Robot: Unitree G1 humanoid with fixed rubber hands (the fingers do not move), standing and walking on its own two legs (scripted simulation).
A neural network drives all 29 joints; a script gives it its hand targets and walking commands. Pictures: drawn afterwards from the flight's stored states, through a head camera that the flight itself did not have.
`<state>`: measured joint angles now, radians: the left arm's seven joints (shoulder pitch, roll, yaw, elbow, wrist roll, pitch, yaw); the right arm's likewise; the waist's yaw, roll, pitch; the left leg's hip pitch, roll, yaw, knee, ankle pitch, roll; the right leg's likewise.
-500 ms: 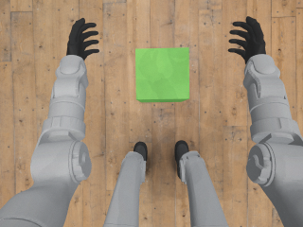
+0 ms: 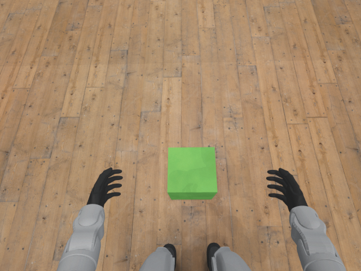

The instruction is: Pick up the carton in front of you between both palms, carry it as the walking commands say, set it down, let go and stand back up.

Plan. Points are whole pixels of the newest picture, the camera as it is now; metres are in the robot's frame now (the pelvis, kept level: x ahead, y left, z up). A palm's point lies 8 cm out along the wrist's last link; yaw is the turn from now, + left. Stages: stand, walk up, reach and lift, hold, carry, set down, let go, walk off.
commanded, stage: let go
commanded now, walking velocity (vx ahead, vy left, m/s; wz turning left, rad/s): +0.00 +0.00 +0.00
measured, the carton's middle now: (191, 175) +0.44 +0.00 -0.63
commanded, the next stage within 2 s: stand in 0.66 s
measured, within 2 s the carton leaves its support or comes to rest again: neither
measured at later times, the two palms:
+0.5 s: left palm (79, 245) +0.17 +0.23 -0.04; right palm (317, 247) +0.17 -0.23 -0.04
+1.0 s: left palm (54, 251) +0.16 +0.29 -0.06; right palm (341, 248) +0.17 -0.28 -0.06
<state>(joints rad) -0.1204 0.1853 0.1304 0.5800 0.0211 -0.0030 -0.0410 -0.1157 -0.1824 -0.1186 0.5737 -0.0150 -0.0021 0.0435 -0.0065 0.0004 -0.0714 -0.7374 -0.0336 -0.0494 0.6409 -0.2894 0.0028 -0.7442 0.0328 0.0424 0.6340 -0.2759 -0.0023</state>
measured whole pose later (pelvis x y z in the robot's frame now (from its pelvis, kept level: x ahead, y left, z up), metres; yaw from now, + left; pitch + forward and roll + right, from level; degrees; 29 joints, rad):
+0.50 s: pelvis +0.01 +0.00 +0.02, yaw +0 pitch -5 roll +0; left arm 0.21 0.21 0.04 0.42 0.01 0.14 -0.08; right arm 0.21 -0.21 -0.05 0.42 -0.02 0.14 0.08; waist 0.00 0.00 0.11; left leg -0.08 -0.03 -0.05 0.45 -0.28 0.01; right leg -0.09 0.03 0.05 0.45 -0.27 0.00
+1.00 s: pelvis +0.03 +0.00 +0.02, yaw +0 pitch +0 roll +0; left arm 0.20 0.33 0.06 0.68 0.04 0.02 0.01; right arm 0.18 -0.33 -0.05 0.69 -0.04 0.02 -0.01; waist 0.01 0.00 0.01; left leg -0.18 -0.03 -0.05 0.51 -0.33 0.01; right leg -0.19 0.03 0.05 0.50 -0.31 -0.01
